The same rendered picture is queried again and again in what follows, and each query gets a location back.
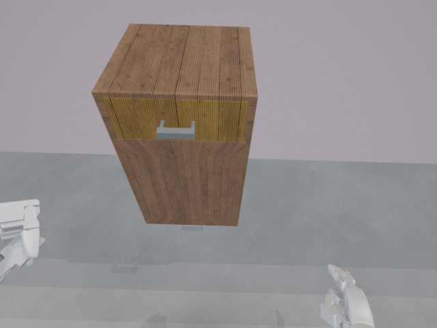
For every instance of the drawer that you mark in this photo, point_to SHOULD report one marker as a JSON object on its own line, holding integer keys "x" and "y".
{"x": 215, "y": 120}

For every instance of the cabinet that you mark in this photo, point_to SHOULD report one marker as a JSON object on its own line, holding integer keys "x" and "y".
{"x": 183, "y": 182}

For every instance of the robot right hand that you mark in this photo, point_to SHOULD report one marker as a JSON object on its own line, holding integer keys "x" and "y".
{"x": 351, "y": 307}

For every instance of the handle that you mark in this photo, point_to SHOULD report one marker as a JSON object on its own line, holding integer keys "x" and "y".
{"x": 175, "y": 133}

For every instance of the robot left hand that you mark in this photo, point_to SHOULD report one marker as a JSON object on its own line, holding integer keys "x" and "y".
{"x": 19, "y": 226}

